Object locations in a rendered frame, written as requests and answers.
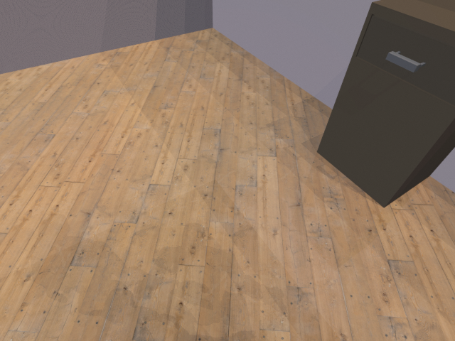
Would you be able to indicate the drawer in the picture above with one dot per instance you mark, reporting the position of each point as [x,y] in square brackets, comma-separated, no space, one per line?
[437,77]

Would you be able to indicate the cabinet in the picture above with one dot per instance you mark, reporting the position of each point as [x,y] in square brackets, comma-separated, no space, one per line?
[385,134]

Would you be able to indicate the handle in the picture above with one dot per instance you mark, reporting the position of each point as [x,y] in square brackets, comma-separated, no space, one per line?
[404,62]

